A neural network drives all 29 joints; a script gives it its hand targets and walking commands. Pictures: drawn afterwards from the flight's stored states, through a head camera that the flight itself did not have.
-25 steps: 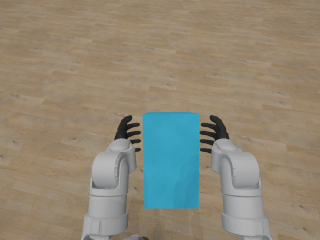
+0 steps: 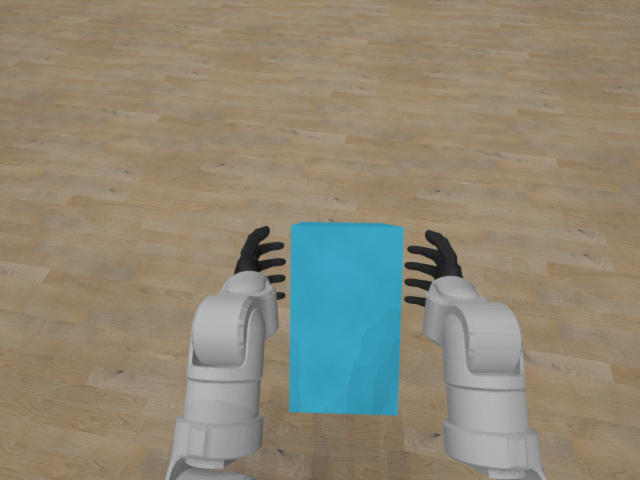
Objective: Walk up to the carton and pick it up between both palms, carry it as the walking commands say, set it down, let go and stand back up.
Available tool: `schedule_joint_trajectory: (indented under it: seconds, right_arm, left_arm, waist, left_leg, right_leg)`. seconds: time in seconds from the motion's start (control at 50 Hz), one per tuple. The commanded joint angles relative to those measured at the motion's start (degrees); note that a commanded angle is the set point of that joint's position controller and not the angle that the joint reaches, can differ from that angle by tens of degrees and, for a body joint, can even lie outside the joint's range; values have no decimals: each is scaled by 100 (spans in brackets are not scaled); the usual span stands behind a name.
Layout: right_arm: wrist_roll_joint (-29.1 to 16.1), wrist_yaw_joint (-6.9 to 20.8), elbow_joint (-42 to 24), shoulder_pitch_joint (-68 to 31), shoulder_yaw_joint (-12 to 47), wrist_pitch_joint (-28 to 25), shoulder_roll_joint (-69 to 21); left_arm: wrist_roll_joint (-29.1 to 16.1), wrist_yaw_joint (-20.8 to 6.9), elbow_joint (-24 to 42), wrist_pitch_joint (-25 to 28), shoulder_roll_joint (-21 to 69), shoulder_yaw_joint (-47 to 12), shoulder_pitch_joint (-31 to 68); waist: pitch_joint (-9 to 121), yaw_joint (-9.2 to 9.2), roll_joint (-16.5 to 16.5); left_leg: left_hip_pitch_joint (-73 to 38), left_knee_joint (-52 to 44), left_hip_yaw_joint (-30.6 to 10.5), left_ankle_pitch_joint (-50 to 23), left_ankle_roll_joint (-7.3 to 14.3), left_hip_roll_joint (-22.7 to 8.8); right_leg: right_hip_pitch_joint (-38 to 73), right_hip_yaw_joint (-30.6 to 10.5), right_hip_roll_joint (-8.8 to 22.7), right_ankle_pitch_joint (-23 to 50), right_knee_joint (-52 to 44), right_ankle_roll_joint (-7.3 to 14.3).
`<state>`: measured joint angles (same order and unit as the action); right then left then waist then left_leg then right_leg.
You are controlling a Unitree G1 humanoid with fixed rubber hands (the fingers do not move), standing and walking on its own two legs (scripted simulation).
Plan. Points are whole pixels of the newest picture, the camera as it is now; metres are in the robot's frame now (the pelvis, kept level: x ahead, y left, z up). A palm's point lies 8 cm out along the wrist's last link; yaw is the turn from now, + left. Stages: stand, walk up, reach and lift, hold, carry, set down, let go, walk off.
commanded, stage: carry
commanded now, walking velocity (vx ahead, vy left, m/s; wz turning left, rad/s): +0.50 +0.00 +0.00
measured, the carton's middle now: (342, 304) +0.37 -0.01 -0.06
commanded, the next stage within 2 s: none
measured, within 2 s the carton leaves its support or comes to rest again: neither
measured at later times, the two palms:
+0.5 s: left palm (246, 101) +0.67 +0.15 +0.09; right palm (379, 110) +0.65 -0.07 +0.09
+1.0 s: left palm (221, 17) +1.00 +0.25 +0.09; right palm (323, 20) +0.99 +0.02 +0.08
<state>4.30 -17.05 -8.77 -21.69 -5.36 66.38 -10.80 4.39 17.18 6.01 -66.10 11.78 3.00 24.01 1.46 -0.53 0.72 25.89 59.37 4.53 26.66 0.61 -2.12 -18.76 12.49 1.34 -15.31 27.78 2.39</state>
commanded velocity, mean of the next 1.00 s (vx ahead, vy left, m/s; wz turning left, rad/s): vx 0.50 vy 0.00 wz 0.00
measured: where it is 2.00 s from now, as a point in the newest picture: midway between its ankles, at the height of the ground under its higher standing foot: (276, 189)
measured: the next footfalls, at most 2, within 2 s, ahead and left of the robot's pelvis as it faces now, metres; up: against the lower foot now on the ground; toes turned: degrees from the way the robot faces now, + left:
left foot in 0.16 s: +0.28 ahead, +0.14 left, +0.00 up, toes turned +9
right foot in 0.54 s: +0.50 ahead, -0.03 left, +0.00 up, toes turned -12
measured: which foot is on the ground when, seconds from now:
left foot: up 0.00-0.14, down 0.16-0.56, up 0.58-0.82, down 0.84-1.00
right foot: down 0.00-0.20, up 0.22-0.52, down 0.54-0.88, up 0.90-1.00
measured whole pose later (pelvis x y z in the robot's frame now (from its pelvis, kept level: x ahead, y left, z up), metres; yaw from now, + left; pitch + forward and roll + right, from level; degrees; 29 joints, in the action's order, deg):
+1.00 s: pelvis +0.68 +0.14 +0.00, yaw -3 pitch +5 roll +1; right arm 5.9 -17.5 -4.1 -23.5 -3.8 66.9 -11.6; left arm 3.8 17.1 6.8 -66.2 11.2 5.5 22.8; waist 1.3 -0.8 -1.1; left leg 17.4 25.1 13.7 12.5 4.1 -0.5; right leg -21.3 3.2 5.4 -24.7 58.3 0.0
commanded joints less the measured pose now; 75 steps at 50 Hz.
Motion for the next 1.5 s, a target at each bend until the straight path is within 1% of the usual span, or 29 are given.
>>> schedule_joint_trajectory:
  seconds: [0.0, 0.1, 0.14, 0.16, 0.2, 0.22, 0.28, 0.44, 0.48, 0.5, 0.52, 0.54, 0.56, 0.62, 0.7, 0.82, 0.84, 0.88, 0.92, 0.98, 1.14, 1.18, 1.2, 1.22, 1.26, 1.3, 1.44, 1.46, 1.48]
  right_arm:
    - [-1704, 1243, -765, -1927, 2747, -365, -6468]
    - [-1411, 1075, -1093, -1764, 2771, -506, -6225]
    - [-1400, 1066, -1168, -1669, 2776, -483, -6021]
    - [-1478, 1060, -1064, -1743, 2814, -441, -6055]
    - [-1320, 1005, -686, -1499, 2583, -343, -5919]
    - [-1298, 989, -592, -1502, 2556, -309, -5875]
    - [-1522, 1099, -874, -2250, 2679, -399, -6273]
    - [-1740, 1224, -968, -2167, 2811, -383, -6247]
    - [-1756, 1207, -896, -2222, 2929, -294, -6156]
    - [-1814, 1222, -1287, -2513, 2999, -303, -6018]
    - [-1778, 1230, -946, -2336, 2944, -199, -6004]
    - [-1742, 1237, -856, -2178, 2819, -110, -5886]
    - [-1735, 1273, -878, -2302, 2872, -104, -5953]
    - [-1709, 1267, -585, -2059, 2801, -178, -6370]
    - [-1558, 1224, -747, -2026, 2730, -414, -6479]
    - [-1451, 1118, -934, -1967, 2769, -368, -6136]
    - [-1432, 1110, -768, -1842, 2706, -292, -5998]
    - [-1293, 1058, -356, -1555, 2473, -207, -5882]
    - [-1297, 1055, -387, -1861, 2370, -270, -6039]
    - [-1634, 1150, -858, -2646, 2702, -364, -6367]
    - [-1642, 1211, -836, -2160, 2769, -309, -6189]
    - [-1710, 1235, -818, -2376, 2827, -221, -6057]
    - [-1784, 1246, -1043, -2634, 2895, -176, -5982]
    - [-1727, 1263, -1082, -2557, 2838, -157, -5951]
    - [-1764, 1259, -717, -2315, 2867, -136, -6245]
    - [-1651, 1275, -539, -2023, 2745, -219, -6445]
    - [-1447, 1169, -919, -1917, 2752, -413, -6243]
    - [-1465, 1147, -955, -1969, 2755, -382, -6097]
    - [-1406, 1161, -918, -1959, 2633, -382, -6100]
  left_arm:
    - [-1793, -1183, 1440, 344, 6336, -2627, 1901]
    - [-1963, -1220, 1526, 383, 6236, -2862, 1812]
    - [-1906, -1225, 1406, 308, 6073, -2880, 1590]
    - [-1837, -1198, 1392, 265, 5945, -2850, 1812]
    - [-1918, -1269, 1210, 87, 5951, -2927, 1675]
    - [-1883, -1279, 946, 38, 5859, -2842, 1608]
    - [-1913, -1350, 913, 166, 6170, -2827, 1969]
    - [-1600, -1136, 1110, 300, 6113, -2577, 1891]
    - [-1447, -1092, 776, 211, 6065, -2412, 1615]
    - [-1438, -1085, 696, 216, 6146, -2357, 1317]
    - [-1376, -1027, 760, 185, 6045, -2295, 1327]
    - [-1316, -999, 679, 153, 5927, -2248, 1290]
    - [-1348, -1018, 727, 165, 6025, -2280, 1398]
    - [-1525, -1127, 860, 218, 6322, -2431, 1615]
    - [-1836, -1240, 1318, 368, 6444, -2652, 2057]
    - [-1811, -1205, 1172, 222, 6194, -2780, 1844]
    - [-1681, -1173, 951, 128, 6074, -2724, 1759]
    - [-1770, -1239, 785, -29, 6065, -2742, 1662]
    - [-1876, -1273, 644, 20, 6173, -2796, 1926]
    - [-1805, -1331, 621, 193, 6343, -2601, 2042]
    - [-1530, -1143, 731, 206, 6164, -2443, 1816]
    - [-1434, -1074, 688, 173, 6084, -2288, 1536]
    - [-1338, -1053, 563, 164, 6062, -2214, 1450]
    - [-1357, -1069, 480, 152, 6187, -2270, 1374]
    - [-1360, -1089, 619, 189, 6217, -2211, 1375]
    - [-1586, -1146, 1006, 271, 6365, -2441, 1820]
    - [-1808, -1210, 1223, 281, 6319, -2821, 1839]
    - [-1695, -1206, 875, 183, 6256, -2737, 1629]
    - [-1888, -1250, 1338, 187, 6152, -2907, 2260]
  waist:
    - [2587, -225, -571]
    - [2383, -124, -1144]
    - [2718, 41, -725]
    - [3002, 222, -617]
    - [3435, 311, 1361]
    - [3010, 263, 1237]
    - [2397, 150, 128]
    - [2295, 166, 995]
    - [2585, 59, 506]
    - [2874, -99, 314]
    - [3189, -235, -9]
    - [3619, -305, -1190]
    - [3293, -309, -1668]
    - [2889, -260, -348]
    - [2474, -193, -937]
    - [2569, 26, -851]
    - [2872, 155, -454]
    - [3124, 315, 1484]
    - [2650, 233, 988]
    - [2492, 130, 73]
    - [2502, 116, 746]
    - [3057, -164, 277]
    - [3559, -296, -874]
    - [3377, -354, -1815]
    - [3018, -317, -825]
    - [2720, -291, -584]
    - [2716, -23, -729]
    - [2968, 109, -689]
    - [3313, 301, 101]
  left_leg:
    - [1571, -1102, -288, -287, -52, -315]
    - [-473, -3354, 848, -2029, 63, 302]
    - [-2183, -3808, 1173, -2734, 247, 400]
    - [-3428, -3779, 661, -2524, 399, 62]
    - [-5270, -4145, -2548, -2514, 1478, -1792]
    - [-5332, -4211, -2698, -3286, 1544, -2025]
    - [-4197, -4276, -1831, -3700, 1165, -1892]
    - [-3842, -4202, 20, -5429, 574, -1297]
    - [-3002, -3405, 523, -5301, 393, -1053]
    - [-2462, -2431, 821, -5072, 181, -850]
    - [-1489, -1448, 912, -3873, 11, -692]
    - [169, -60, 652, -1916, -136, -120]
    - [1434, 777, 195, 381, -120, 373]
    - [2079, 284, -501, 120, -53, -317]
    - [970, -1972, -24, -681, -107, -216]
    - [-2077, -3714, 1026, -2449, 157, 182]
    - [-3099, -3728, 510, -2157, 283, -131]
    - [-4726, -4404, -2627, -1617, 1373, -1838]
    - [-4776, -4407, -2720, -3097, 1411, -2079]
    - [-4102, -4257, -1340, -3664, 978, -1793]
    - [-3409, -3720, 217, -4871, 508, -1179]
    - [-1906, -2044, 705, -4555, 85, -853]
    - [-532, -610, 803, -3209, -145, -379]
    - [1256, 288, 438, -57, -196, 328]
    - [2272, 546, -340, 478, -60, -36]
    - [2091, -625, -553, 268, -48, -350]
    - [-1857, -3875, 1005, -2710, 111, 372]
    - [-2896, -3764, 677, -2512, 284, 173]
    - [-3869, -3723, -715, -2050, 741, -736]
  right_leg:
    - [3742, -2240, 2078, 3652, -877, 974]
    - [2523, -658, 1312, 3631, -784, 362]
    - [1790, -172, 1000, 3820, 185, 61]
    - [1011, -93, 915, 3203, 1144, -66]
    - [-1689, -247, 94, -860, 3389, -391]
    - [-2404, -717, 89, -1391, 3897, -283]
    - [-2155, -1218, 485, -804, 3384, -212]
    - [-800, -129, -152, 779, 61, -74]
    - [869, 76, -141, 1526, -529, 2]
    - [1952, -73, -43, 1678, -749, 42]
    - [3118, -1061, 737, 1306, -743, 251]
    - [4501, -3244, 2169, 1992, -689, 1075]
    - [4877, -4060, 2524, 2994, -839, 1640]
    - [4527, -2930, 2300, 4195, -572, 1242]
    - [3229, -1722, 1894, 3046, -1120, 845]
    - [1565, -89, 1074, 2345, -83, 44]
    - [884, -78, 990, 1834, 871, -57]
    - [-1591, -98, 162, -988, 3142, -399]
    - [-2577, -940, 230, -1343, 3836, -195]
    - [-1781, -1094, 489, -805, 2649, -196]
    - [115, 40, -97, 946, -401, -40]
    - [2534, -544, 392, 1328, -701, 166]
    - [3909, -2516, 1689, 1791, -573, 774]
    - [5002, -3816, 2346, 3417, -735, 1497]
    - [5240, -3332, 2466, 4992, -356, 1547]
    - [4604, -2634, 2249, 4474, -556, 1059]
    - [1984, -322, 1090, 3324, -99, 134]
    - [1357, -110, 941, 2665, 626, -8]
    - [306, -7, 742, 1597, 1858, -173]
